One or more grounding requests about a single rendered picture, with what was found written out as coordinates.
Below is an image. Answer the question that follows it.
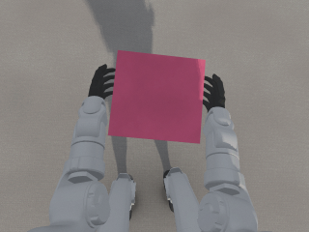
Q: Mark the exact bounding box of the robot right hand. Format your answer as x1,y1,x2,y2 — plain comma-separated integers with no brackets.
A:
203,73,226,112

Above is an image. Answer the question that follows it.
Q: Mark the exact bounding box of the robot thigh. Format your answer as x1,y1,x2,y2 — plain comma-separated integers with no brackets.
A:
97,178,136,232
163,172,202,232

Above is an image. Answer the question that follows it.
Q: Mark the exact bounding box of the right robot thigh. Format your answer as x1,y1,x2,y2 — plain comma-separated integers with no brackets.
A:
163,172,202,232

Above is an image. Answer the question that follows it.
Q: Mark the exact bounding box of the left robot upper arm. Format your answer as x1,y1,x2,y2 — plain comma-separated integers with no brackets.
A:
27,180,111,232

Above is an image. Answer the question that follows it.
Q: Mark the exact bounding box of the left robot forearm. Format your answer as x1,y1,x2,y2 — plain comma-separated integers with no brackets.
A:
48,96,108,219

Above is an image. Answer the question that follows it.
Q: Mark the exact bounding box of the robot left hand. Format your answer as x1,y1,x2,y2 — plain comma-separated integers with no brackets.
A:
88,64,116,100

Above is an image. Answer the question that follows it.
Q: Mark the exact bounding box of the carton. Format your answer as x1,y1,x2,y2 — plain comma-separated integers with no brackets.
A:
108,50,206,144

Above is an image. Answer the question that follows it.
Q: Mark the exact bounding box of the left robot thigh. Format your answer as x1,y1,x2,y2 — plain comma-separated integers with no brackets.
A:
97,178,136,232

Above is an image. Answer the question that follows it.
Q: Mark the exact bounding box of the right robot forearm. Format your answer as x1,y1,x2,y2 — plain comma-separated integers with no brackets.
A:
203,106,254,208

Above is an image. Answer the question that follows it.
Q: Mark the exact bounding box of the right robot upper arm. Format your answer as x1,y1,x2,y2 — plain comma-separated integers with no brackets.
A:
197,190,272,232

